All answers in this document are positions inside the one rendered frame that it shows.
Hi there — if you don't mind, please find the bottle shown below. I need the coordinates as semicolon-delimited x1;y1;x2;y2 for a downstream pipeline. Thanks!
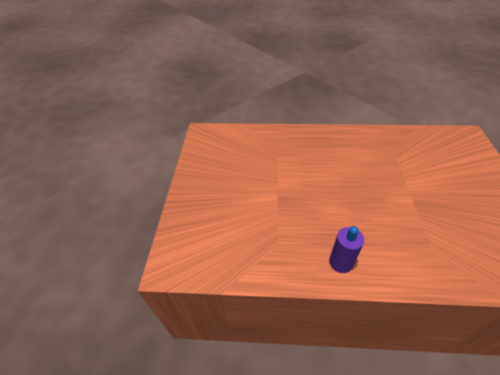
329;226;364;273

